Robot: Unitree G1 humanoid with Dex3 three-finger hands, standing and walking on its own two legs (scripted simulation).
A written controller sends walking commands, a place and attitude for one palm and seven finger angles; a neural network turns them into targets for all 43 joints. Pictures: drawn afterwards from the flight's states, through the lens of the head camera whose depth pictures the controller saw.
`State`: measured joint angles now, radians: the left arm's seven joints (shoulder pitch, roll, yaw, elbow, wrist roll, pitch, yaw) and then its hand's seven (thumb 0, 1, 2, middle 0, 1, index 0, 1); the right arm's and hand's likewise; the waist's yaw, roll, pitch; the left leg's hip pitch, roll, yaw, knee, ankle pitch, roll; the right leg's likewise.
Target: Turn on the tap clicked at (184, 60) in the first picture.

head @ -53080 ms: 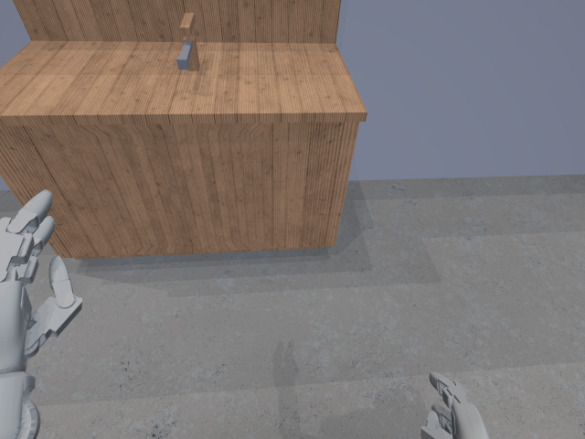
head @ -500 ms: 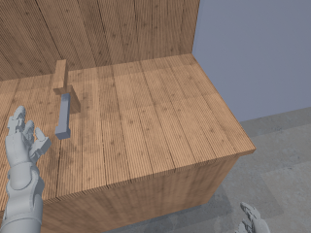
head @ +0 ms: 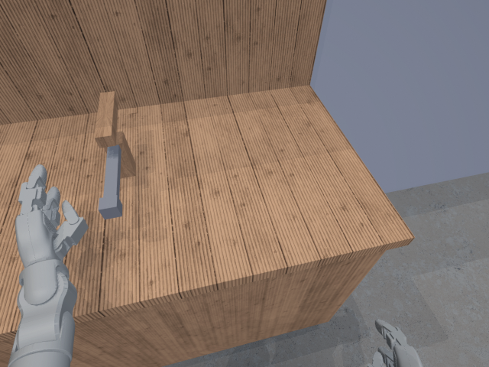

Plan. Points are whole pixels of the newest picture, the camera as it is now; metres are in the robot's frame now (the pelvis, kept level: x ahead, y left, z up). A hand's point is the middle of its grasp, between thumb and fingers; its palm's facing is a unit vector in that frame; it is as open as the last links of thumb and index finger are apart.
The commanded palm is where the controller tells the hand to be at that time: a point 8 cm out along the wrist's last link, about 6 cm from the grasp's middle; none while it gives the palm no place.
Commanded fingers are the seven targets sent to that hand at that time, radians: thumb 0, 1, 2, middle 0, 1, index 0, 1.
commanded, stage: push the lever round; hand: left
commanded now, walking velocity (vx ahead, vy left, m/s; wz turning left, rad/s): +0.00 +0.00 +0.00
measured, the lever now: (110, 207) +0.34 +0.25 +0.07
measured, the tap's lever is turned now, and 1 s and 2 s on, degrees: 0 12 38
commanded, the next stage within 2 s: none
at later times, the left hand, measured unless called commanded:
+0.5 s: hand (107, 223) +0.31 +0.25 +0.07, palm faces +0.48 -0.87 -0.08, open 7.8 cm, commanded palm +0.27 +0.28 +0.07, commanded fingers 0.00 0.90 0.90 -0.15 -0.15 -0.15 -0.15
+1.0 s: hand (129, 219) +0.32 +0.21 +0.07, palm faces +0.53 -0.84 -0.07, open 7.7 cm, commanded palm +0.28 +0.24 +0.07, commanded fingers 0.00 0.90 0.90 -0.15 -0.15 -0.15 -0.15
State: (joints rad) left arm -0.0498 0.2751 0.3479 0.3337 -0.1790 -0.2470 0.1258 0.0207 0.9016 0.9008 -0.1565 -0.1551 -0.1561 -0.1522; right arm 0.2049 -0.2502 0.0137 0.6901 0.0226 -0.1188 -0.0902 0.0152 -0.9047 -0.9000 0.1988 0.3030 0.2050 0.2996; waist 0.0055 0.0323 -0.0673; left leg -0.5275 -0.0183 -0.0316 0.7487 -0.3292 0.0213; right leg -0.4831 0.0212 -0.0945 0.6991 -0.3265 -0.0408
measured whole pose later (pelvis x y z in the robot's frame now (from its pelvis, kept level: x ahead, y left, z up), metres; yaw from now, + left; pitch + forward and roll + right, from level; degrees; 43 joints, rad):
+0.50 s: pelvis +0.00 -0.01 +0.00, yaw +0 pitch +6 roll -1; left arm -0.04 0.22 0.26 0.30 -0.15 -0.20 0.21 0.02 0.91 0.90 -0.16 -0.16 -0.16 -0.15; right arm 0.20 -0.24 0.02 0.68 0.02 -0.09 -0.08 0.02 -0.90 -0.90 0.20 0.30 0.21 0.30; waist 0.01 0.04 -0.07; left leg -0.52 -0.02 -0.03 0.74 -0.33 0.01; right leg -0.48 0.02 -0.10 0.70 -0.33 -0.05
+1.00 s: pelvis +0.00 -0.03 +0.00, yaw +1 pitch +6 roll +0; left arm -0.10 0.18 0.23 0.34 -0.12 -0.22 0.30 0.02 0.92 0.91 -0.16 -0.16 -0.16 -0.15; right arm 0.18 -0.25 0.01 0.69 0.01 -0.08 -0.08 0.02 -0.91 -0.90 0.20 0.30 0.20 0.30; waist 0.00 0.04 -0.07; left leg -0.52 0.00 -0.05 0.75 -0.32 -0.01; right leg -0.49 0.04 -0.12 0.72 -0.34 -0.08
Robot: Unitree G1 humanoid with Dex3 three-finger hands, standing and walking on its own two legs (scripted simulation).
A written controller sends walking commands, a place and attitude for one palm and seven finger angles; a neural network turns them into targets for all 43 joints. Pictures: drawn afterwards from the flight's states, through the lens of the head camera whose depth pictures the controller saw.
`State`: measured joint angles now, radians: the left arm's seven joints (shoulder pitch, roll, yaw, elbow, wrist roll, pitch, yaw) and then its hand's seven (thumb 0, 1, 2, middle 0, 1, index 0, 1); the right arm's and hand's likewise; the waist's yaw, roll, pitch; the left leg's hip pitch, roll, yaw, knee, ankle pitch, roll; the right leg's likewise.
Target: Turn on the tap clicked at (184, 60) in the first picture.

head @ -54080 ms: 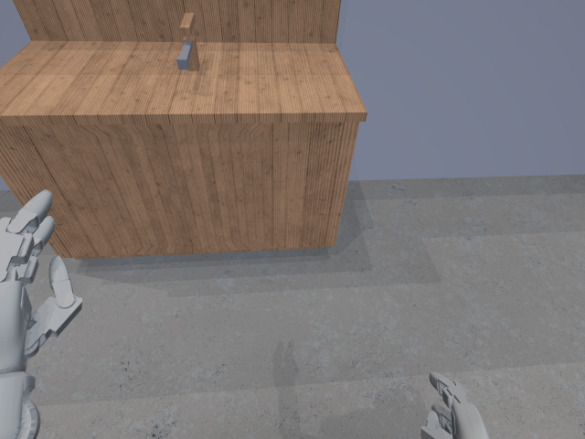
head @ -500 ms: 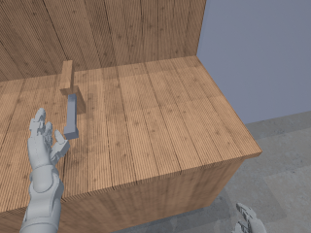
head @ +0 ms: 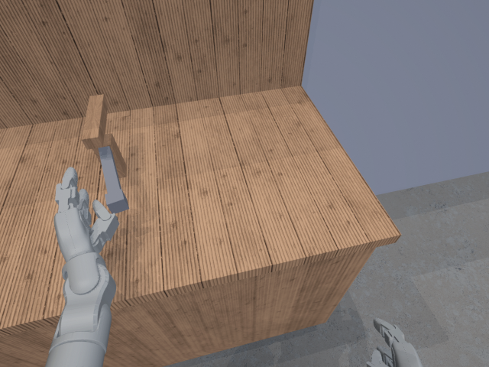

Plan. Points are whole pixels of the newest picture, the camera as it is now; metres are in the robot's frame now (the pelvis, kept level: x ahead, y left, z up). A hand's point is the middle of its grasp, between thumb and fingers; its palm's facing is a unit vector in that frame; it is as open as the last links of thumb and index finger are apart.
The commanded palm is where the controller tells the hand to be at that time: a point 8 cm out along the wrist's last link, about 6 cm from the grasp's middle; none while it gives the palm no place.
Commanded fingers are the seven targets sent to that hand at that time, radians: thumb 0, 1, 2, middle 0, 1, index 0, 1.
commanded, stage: push the lever round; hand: left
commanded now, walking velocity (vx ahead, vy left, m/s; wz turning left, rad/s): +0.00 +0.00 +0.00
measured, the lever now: (117, 201) +0.36 +0.24 +0.08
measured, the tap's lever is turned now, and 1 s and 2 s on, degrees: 12 38 66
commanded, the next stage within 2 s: none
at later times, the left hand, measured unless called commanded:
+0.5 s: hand (136, 210) +0.35 +0.21 +0.07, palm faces +0.59 -0.81 -0.05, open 7.7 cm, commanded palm +0.31 +0.23 +0.07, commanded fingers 0.00 0.90 0.90 -0.15 -0.15 -0.15 -0.15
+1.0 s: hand (158, 195) +0.38 +0.18 +0.07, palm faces +0.67 -0.74 -0.06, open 7.8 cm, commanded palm +0.34 +0.20 +0.07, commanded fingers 0.00 0.90 0.90 -0.15 -0.15 -0.15 -0.15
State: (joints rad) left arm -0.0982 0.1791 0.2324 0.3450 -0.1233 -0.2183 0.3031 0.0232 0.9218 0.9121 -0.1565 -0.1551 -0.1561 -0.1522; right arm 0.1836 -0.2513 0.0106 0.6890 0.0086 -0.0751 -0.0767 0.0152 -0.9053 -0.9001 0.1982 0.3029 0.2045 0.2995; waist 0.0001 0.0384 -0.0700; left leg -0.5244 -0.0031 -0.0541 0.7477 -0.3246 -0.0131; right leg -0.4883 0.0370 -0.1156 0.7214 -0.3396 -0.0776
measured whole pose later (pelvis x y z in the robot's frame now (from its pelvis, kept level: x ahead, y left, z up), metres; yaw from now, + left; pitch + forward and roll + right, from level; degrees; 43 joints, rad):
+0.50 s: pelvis +0.00 +0.01 +0.00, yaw +0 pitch +6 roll -1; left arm -0.17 0.08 0.14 0.35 -0.05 -0.18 0.53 0.02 0.93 0.91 -0.15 -0.15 -0.15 -0.15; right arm 0.16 -0.23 0.00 0.70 -0.01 -0.03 -0.06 0.02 -0.91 -0.90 0.20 0.30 0.20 0.30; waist -0.01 0.04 -0.08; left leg -0.54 -0.01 -0.05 0.75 -0.32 0.00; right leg -0.50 0.03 -0.11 0.73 -0.34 -0.07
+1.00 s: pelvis +0.00 +0.01 +0.00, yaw +0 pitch +8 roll -1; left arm -0.36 -0.01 0.13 0.50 0.04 -0.10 0.75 0.01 0.91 0.90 -0.15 -0.15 -0.15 -0.15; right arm 0.14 -0.21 -0.02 0.73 -0.05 0.03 -0.03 0.01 -0.91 -0.90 0.20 0.30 0.20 0.30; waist -0.02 0.03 -0.10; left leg -0.59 -0.01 -0.05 0.78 -0.33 -0.01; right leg -0.55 0.03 -0.11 0.75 -0.35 -0.07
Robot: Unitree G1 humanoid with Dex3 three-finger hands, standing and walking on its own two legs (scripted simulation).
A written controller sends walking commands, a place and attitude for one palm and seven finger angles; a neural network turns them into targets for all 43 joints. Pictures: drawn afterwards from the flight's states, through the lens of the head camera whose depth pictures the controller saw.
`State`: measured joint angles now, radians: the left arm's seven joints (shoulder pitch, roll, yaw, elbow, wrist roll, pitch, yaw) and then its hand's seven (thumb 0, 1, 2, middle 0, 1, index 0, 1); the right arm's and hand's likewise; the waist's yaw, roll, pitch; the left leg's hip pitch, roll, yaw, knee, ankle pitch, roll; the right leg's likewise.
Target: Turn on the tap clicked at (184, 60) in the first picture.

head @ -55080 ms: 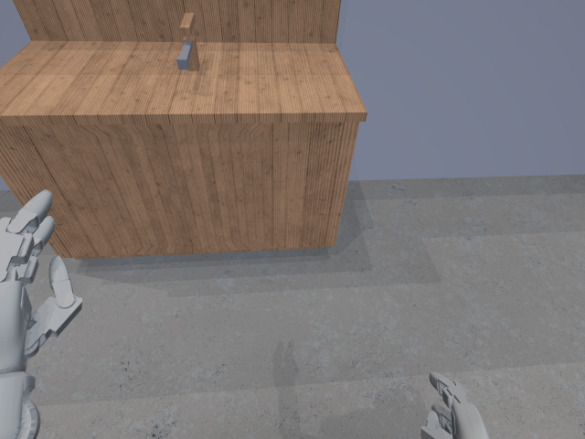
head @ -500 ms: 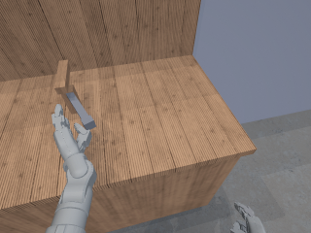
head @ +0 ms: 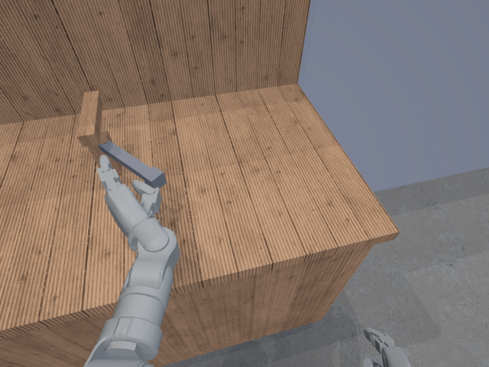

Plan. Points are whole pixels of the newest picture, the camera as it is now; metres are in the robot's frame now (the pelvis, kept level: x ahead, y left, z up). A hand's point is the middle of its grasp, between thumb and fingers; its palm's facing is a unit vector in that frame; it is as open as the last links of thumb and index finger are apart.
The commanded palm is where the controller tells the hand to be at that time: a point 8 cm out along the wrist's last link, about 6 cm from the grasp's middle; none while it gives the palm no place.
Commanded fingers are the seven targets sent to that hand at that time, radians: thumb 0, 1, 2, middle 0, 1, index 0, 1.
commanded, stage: push the lever round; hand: left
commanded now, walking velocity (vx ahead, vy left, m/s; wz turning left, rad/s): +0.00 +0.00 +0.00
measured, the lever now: (154, 179) +0.41 +0.18 +0.08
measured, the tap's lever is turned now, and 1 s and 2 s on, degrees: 38 66 85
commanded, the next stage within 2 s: lift the hand up off the lever in 1.38 s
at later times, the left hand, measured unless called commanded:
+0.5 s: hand (175, 178) +0.42 +0.15 +0.07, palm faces +0.75 -0.65 -0.12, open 7.7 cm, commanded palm +0.38 +0.15 +0.07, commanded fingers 0.00 0.90 0.90 -0.15 -0.15 -0.15 -0.15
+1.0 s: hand (187, 167) +0.45 +0.13 +0.07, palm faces +0.79 -0.60 -0.15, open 8.2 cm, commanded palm +0.40 +0.14 +0.07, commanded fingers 0.00 0.90 0.90 -0.15 -0.15 -0.15 -0.15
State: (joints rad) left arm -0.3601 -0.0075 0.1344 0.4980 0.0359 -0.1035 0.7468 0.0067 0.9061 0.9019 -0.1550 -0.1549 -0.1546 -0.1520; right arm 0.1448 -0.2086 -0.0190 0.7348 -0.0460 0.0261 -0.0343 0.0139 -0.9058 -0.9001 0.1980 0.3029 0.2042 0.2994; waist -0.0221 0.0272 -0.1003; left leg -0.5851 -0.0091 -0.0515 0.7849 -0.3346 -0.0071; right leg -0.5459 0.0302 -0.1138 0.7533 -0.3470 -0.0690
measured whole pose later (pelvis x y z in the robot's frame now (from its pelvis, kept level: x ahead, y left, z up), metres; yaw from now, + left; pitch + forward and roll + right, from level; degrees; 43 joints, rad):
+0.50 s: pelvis +0.00 -0.02 +0.00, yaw +0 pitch +11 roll +0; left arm -0.56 -0.03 0.23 0.69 0.09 -0.06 0.89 0.00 0.93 0.92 -0.16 -0.16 -0.15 -0.15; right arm 0.17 -0.20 -0.04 0.77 -0.08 0.04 0.00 0.01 -0.91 -0.90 0.20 0.30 0.20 0.30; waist -0.05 0.03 -0.13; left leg -0.64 0.01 -0.06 0.80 -0.34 -0.03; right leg -0.61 0.05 -0.13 0.77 -0.36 -0.09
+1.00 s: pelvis +0.01 -0.03 -0.01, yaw +1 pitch +14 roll +0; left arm -0.73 -0.04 0.32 0.84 0.14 -0.05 0.98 0.02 0.92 0.91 -0.16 -0.16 -0.04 -0.10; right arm 0.17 -0.19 -0.04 0.80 -0.11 0.01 0.02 0.01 -0.91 -0.90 0.20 0.30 0.20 0.30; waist -0.07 0.03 -0.15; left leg -0.72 0.01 -0.07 0.82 -0.34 -0.04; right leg -0.68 0.05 -0.14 0.80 -0.37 -0.11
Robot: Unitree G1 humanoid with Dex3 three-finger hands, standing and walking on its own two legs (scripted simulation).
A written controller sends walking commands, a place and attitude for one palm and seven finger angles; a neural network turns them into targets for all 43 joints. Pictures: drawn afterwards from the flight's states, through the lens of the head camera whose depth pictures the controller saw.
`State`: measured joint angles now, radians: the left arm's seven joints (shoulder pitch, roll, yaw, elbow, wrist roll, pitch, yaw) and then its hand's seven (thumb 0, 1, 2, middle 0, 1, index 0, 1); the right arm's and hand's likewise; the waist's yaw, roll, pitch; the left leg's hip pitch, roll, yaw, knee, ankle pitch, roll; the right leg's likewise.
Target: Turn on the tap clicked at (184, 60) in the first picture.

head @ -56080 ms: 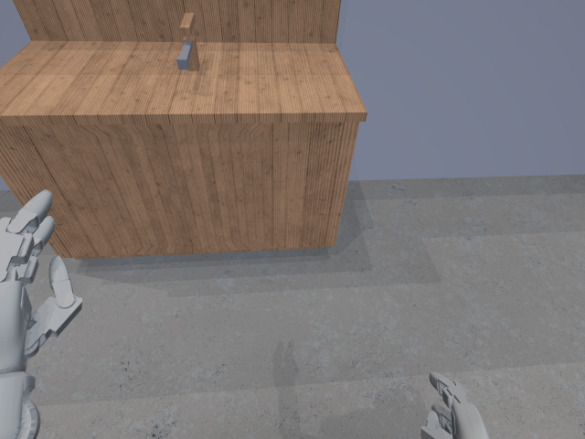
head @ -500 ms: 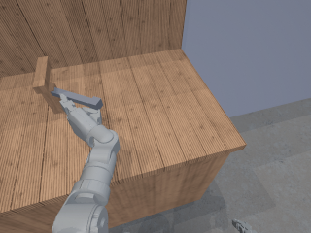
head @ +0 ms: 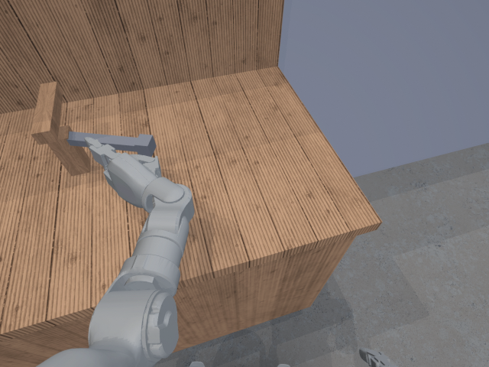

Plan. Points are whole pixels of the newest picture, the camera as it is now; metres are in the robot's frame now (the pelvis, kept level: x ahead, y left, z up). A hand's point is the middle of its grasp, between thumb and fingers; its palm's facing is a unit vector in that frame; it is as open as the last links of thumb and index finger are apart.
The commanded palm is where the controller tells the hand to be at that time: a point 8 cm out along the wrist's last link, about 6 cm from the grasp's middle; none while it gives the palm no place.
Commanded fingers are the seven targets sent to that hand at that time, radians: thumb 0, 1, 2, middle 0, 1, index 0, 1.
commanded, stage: push the lever round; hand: left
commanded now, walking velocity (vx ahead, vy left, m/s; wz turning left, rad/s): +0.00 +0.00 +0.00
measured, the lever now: (145, 145) +0.48 +0.17 +0.09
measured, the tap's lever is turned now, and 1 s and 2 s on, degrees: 66 85 85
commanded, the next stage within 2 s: lift the hand up off the lever in 0.38 s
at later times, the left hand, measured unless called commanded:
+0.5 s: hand (165, 146) +0.48 +0.14 +0.08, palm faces +0.77 -0.62 -0.17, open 8.2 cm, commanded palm +0.43 +0.16 +0.08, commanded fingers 0.00 0.90 0.90 -0.15 -0.15 -0.15 -0.15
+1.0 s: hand (155, 142) +0.48 +0.16 +0.09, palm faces +0.76 -0.63 -0.14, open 7.8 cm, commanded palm +0.42 +0.16 +0.10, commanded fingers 0.00 0.90 0.90 -0.15 -0.15 -0.15 -0.15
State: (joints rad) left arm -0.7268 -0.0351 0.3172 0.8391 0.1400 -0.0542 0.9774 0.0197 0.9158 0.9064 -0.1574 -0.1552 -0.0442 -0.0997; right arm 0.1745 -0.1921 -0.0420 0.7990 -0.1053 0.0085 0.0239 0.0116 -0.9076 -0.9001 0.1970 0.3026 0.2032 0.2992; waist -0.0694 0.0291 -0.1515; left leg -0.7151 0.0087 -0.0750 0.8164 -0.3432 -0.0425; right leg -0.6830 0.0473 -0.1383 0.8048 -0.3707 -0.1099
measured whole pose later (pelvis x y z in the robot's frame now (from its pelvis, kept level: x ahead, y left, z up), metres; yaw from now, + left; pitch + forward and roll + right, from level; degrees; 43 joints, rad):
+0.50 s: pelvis +0.00 +0.00 +0.00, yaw -1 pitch +17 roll +0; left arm -0.89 0.05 0.39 1.02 0.19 -0.10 1.01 0.02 0.90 0.90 -0.16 -0.16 -0.06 -0.11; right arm 0.23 -0.20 -0.05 0.82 -0.12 -0.01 0.03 0.01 -0.91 -0.90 0.20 0.30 0.20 0.30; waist -0.13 0.03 -0.16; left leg -0.79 0.02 -0.06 0.83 -0.34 -0.04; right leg -0.76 0.06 -0.13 0.82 -0.36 -0.11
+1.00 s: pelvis +0.02 +0.01 +0.01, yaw -2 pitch +14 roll +0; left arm -0.76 -0.02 0.36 0.85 0.15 -0.03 0.97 0.02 0.90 0.90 -0.16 -0.16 -0.15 -0.15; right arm 0.25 -0.20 -0.06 0.80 -0.11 -0.01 0.06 0.01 -0.91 -0.90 0.20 0.30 0.20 0.30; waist -0.09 0.03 -0.16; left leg -0.66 0.02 -0.05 0.76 -0.35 -0.03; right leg -0.63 0.06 -0.11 0.73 -0.36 -0.09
